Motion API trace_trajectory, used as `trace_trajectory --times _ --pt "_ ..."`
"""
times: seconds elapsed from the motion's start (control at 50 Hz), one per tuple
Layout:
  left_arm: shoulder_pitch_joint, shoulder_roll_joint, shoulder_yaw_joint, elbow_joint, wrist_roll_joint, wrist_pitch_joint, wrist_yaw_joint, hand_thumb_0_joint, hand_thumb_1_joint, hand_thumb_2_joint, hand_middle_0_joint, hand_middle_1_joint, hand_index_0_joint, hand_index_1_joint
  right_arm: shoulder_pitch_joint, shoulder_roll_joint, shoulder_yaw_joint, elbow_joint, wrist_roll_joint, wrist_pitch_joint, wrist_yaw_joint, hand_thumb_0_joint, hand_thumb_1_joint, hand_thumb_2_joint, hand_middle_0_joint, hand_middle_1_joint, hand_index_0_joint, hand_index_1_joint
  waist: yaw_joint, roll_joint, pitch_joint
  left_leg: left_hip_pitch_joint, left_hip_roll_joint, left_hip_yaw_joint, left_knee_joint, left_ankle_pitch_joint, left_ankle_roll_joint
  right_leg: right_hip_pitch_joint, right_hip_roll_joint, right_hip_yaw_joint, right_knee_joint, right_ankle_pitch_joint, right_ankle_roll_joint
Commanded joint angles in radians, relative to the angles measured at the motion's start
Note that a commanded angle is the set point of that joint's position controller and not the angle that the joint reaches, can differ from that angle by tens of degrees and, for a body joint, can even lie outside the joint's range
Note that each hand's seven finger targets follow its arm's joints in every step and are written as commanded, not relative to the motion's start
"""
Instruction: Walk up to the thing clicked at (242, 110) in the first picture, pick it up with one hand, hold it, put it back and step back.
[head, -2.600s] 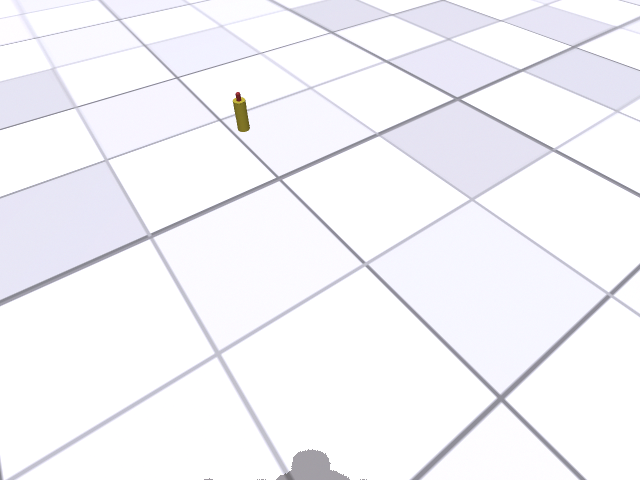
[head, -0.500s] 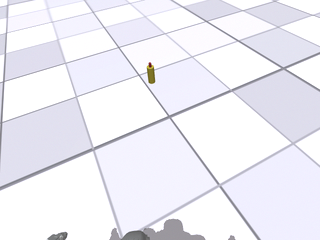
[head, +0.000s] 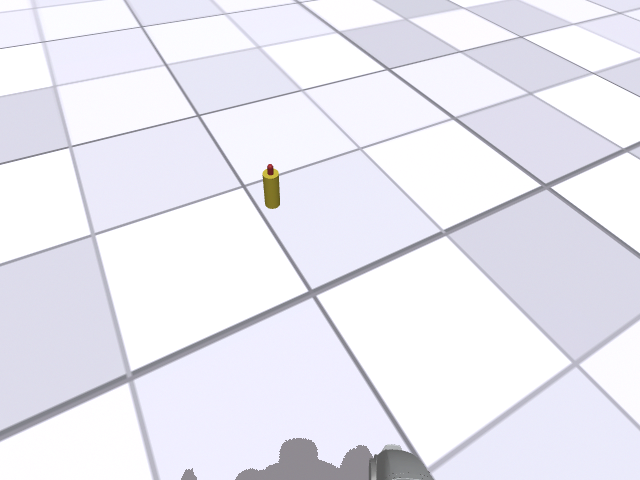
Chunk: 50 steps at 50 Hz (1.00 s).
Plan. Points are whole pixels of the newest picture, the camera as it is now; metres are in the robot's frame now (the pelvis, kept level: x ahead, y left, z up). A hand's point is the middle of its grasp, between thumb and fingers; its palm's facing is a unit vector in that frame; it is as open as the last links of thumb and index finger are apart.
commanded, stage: walk up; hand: left
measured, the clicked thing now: (271, 185) +1.33 +0.18 -0.66
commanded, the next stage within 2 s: none
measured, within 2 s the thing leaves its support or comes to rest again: neither
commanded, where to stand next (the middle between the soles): +0.99 -0.03 m, yaw +1 degrees
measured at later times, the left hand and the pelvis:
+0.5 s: hand (189, 363) +0.31 +0.21 -0.12, palm faces +0.01 -0.92 -0.39, open 7.4 cm; pelvis +0.25 -0.07 +0.00, yaw +2 degrees
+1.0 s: hand (202, 255) +0.54 +0.24 -0.14, palm faces -0.05 -0.94 -0.34, open 7.4 cm; pelvis +0.48 -0.04 +0.00, yaw +1 degrees
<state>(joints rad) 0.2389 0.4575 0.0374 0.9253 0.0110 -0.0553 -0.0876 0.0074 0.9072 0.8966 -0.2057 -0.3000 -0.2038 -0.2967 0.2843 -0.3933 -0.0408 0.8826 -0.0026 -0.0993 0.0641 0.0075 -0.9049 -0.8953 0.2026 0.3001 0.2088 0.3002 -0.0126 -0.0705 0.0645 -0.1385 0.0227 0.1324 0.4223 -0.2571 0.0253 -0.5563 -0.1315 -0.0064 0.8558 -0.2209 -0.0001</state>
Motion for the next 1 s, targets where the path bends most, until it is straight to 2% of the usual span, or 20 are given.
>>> trace_trajectory --times 0.0,0.08,0.12,0.14,0.16,0.18,0.22,0.3,0.42,0.58,0.62,0.64,0.66,0.68,0.7,0.72,0.74,0.8,0.88,0.98 --pt "-0.104 0.149 0.059 -0.1 0.002 -0.023 -0.013 0.0 0.9 0.9 -0.2 -0.3 -0.2 -0.3 0.002 -0.295 -0.097 -0.07 0.006 -0.028 -0.015 0.0 -0.9 -0.9 0.2 0.3 0.2 0.3 -0.025 0.182 -0.01 0.038 0.213 -0.141 -0.199 0.106 0.166 0.009 0.001 -0.027 -0.214 0.154 -0.005" --pt "-0.127 0.138 0.069 -0.087 0.002 -0.026 -0.009 0.0 0.9 0.9 -0.2 -0.3 -0.2 -0.3 0.009 -0.302 -0.103 -0.072 0.003 -0.011 -0.023 0.0 -0.9 -0.9 0.2 0.3 0.2 0.3 -0.014 0.183 -0.04 0.014 0.231 -0.113 -0.102 0.199 0.14 0.175 0.055 -0.084 -0.27 0.138 -0.036" --pt "-0.005 0.169 0.087 -0.05 -0.001 -0.033 0.003 0.0 0.9 0.9 -0.2 -0.3 -0.2 -0.3 -0.006 -0.278 -0.089 -0.085 0.001 -0.008 -0.032 0.0 -0.9 -0.9 0.2 0.3 0.2 0.3 0.065 0.104 -0.089 -0.073 0.188 -0.067 0.113 0.278 0.1 0.417 0.078 -0.081 -0.314 0.083 -0.057" --pt "0.112 0.219 0.111 -0.02 0.001 -0.042 0.016 0.0 0.9 0.9 -0.2 -0.3 -0.2 -0.3 0.051 -0.215 -0.065 -0.083 -0.003 -0.008 -0.032 0.0 -0.9 -0.9 0.2 0.3 0.2 0.3 0.113 -0.043 -0.174 -0.183 0.114 -0.024 0.376 0.202 0.065 0.616 0.037 0.01 -0.365 -0.031 -0.081" --pt "0.212 0.309 0.137 -0.024 0.007 -0.049 0.032 0.0 0.9 0.9 -0.2 -0.3 -0.2 -0.3 0.087 -0.151 -0.041 -0.101 0.002 -0.008 -0.029 0.0 -0.9 -0.9 0.2 0.3 0.2 0.3 0.137 -0.261 -0.244 -0.369 0.001 -0.018 0.638 -0.181 0.029 0.765 -0.202 0.37 -0.468 -0.193 -0.12" --pt "0.194 0.362 0.14 -0.032 -0.008 -0.045 0.038 0.0 0.9 0.9 -0.2 -0.3 -0.2 -0.3 0.072 -0.234 -0.061 -0.083 0.01 0.002 -0.038 0.0 -0.9 -0.9 0.2 0.3 0.2 0.3 0.142 -0.21 -0.217 -0.518 -0.032 -0.092 0.767 -0.28 0.018 0.765 -0.322 0.67 -0.608 -0.297 -0.22" --pt "0.087 0.287 0.118 -0.065 -0.027 -0.044 0.048 0.0 0.9 0.9 -0.2 -0.3 -0.2 -0.3 0.033 -0.266 -0.065 -0.041 0.02 0.007 -0.042 0.0 -0.9 -0.9 0.2 0.3 0.2 0.3 0.094 -0.047 -0.111 -0.507 0.049 -0.225 0.821 -0.125 0.022 0.61 -0.252 0.451 -0.594 -0.138 -0.209" --pt "0.003 0.205 0.09 -0.098 -0.018 -0.056 0.05 0.0 0.9 0.9 -0.2 -0.3 -0.2 -0.3 0.099 -0.239 -0.068 0.013 -0.002 0.024 -0.017 0.0 -0.9 -0.9 0.2 0.3 0.2 0.3 0.023 -0.051 -0.03 -0.391 0.092 -0.179 0.649 -0.021 0.0 0.364 -0.143 0.172 -0.63 -0.039 -0.193" --pt "0.028 0.221 0.1 -0.12 -0.006 -0.066 0.047 0.0 0.9 0.9 -0.2 -0.3 -0.2 -0.3 -0.037 -0.22 -0.073 -0.033 -0.02 0.036 0.011 0.0 -0.9 -0.9 0.2 0.3 0.2 0.3 0.047 -0.036 0.007 -0.472 0.11 -0.14 0.39 0.093 -0.047 0.399 -0.132 0.095 -0.697 -0.161 -0.19" --pt "0.102 0.232 0.095 -0.109 -0.002 -0.053 0.047 0.0 0.9 0.9 -0.2 -0.3 -0.2 -0.3 -0.179 -0.185 -0.072 -0.082 -0.016 0.02 0.021 0.0 -0.9 -0.9 0.2 0.3 0.2 0.3 0.075 -0.019 0.01 -0.277 0.05 -0.047 0.162 0.129 0.001 0.431 -0.121 0.01 -0.55 0.162 -0.177" --pt "0.05 0.245 0.088 -0.123 -0.001 -0.048 0.055 0.0 0.9 0.9 -0.2 -0.3 -0.2 -0.3 -0.061 -0.203 -0.082 -0.055 -0.018 0.017 0.012 0.0 -0.9 -0.9 0.2 0.3 0.2 0.3 -0.01 0.012 -0.026 -0.098 0.022 -0.039 0.111 0.113 0.027 0.383 -0.112 -0.016 -0.406 0.309 -0.159" --pt "0.08 0.203 0.072 -0.127 -0.008 -0.043 0.058 0.0 0.9 0.9 -0.2 -0.3 -0.2 -0.3 0.062 -0.249 -0.099 -0.02 -0.03 0.011 0.002 0.0 -0.9 -0.9 0.2 0.3 0.2 0.3 -0.06 0.124 -0.11 0.094 -0.001 -0.051 0.069 0.05 0.064 0.33 -0.039 -0.078 -0.17 0.376 -0.128" --pt "0.127 0.134 0.042 -0.14 -0.023 -0.04 0.064 0.0 0.9 0.9 -0.2 -0.3 -0.2 -0.3 0.186 -0.333 -0.13 -0.008 -0.053 0.006 -0.013 0.0 -0.9 -0.9 0.2 0.3 0.2 0.3 -0.108 0.314 -0.217 0.33 0.197 -0.346 0.015 -0.05 0.143 0.109 0.045 -0.119 0.154 0.196 -0.069" --pt "0.169 0.126 0.045 -0.136 -0.036 -0.036 0.07 0.0 0.9 0.9 -0.2 -0.3 -0.2 -0.3 0.192 -0.394 -0.143 -0.042 -0.034 0.003 -0.023 0.0 -0.9 -0.9 0.2 0.3 0.2 0.3 -0.098 0.366 -0.244 0.44 0.421 -0.785 -0.109 -0.073 0.252 -0.134 0.199 -0.06 0.309 -0.301 -0.039" --pt "0.105 0.215 0.054 -0.119 -0.019 -0.032 0.077 0.0 0.9 0.9 -0.2 -0.3 -0.2 -0.3 0.163 -0.381 -0.148 -0.043 0.01 0.008 -0.026 0.0 -0.9 -0.9 0.2 0.3 0.2 0.3 -0.103 0.192 -0.233 0.345 0.424 -0.746 -0.106 -0.019 0.282 -0.109 0.112 0.073 0.375 -0.301 -0.055" --pt "0.097 0.208 0.045 -0.111 -0.02 -0.035 0.074 0.0 0.9 0.9 -0.2 -0.3 -0.2 -0.3 0.103 -0.337 -0.127 -0.059 0.017 0.01 -0.033 0.0 -0.9 -0.9 0.2 0.3 0.2 0.3 -0.068 0.139 -0.165 0.258 0.375 -0.565 -0.098 0.109 0.237 -0.089 0.09 0.117 0.381 -0.238 -0.051" --pt "0.12 0.186 0.047 -0.098 -0.029 -0.036 0.071 0.0 0.9 0.9 -0.2 -0.3 -0.2 -0.3 0.064 -0.307 -0.108 -0.07 0.016 0.008 -0.039 0.0 -0.9 -0.9 0.2 0.3 0.2 0.3 -0.043 0.149 -0.113 0.192 0.336 -0.452 -0.099 0.211 0.211 -0.073 0.073 0.118 0.343 -0.19 -0.047" --pt "0.178 0.168 0.053 -0.058 -0.021 -0.021 0.05 0.0 0.9 0.9 -0.2 -0.3 -0.2 -0.3 -0.025 -0.258 -0.083 -0.093 0.014 -0.002 -0.036 0.0 -0.9 -0.9 0.2 0.3 0.2 0.3 0.015 0.2 -0.043 -0.031 0.266 -0.242 -0.137 0.205 0.187 0.046 0.028 0.062 0.204 -0.124 -0.021" --pt "0.087 0.152 0.059 -0.087 -0.003 -0.013 0.02 0.0 0.9 0.9 -0.2 -0.3 -0.2 -0.3 -0.034 -0.293 -0.094 -0.111 -0.002 -0.012 -0.026 0.0 -0.9 -0.9 0.2 0.3 0.2 0.3 -0.004 0.235 0.019 -0.085 0.259 -0.215 -0.213 -0.037 0.215 0.041 -0.006 0.002 -0.024 -0.05 0.006" --pt "0.011 0.145 0.073 -0.081 -0.001 -0.022 0.007 0.0 0.9 0.9 -0.2 -0.3 -0.2 -0.3 -0.043 -0.291 -0.092 -0.115 0.0 -0.005 -0.016 0.0 -0.9 -0.9 0.2 0.3 0.2 0.3 -0.003 0.221 0.018 -0.143 0.214 -0.17 -0.185 -0.147 0.168 0.162 0.03 -0.054 -0.204 0.093 -0.006"
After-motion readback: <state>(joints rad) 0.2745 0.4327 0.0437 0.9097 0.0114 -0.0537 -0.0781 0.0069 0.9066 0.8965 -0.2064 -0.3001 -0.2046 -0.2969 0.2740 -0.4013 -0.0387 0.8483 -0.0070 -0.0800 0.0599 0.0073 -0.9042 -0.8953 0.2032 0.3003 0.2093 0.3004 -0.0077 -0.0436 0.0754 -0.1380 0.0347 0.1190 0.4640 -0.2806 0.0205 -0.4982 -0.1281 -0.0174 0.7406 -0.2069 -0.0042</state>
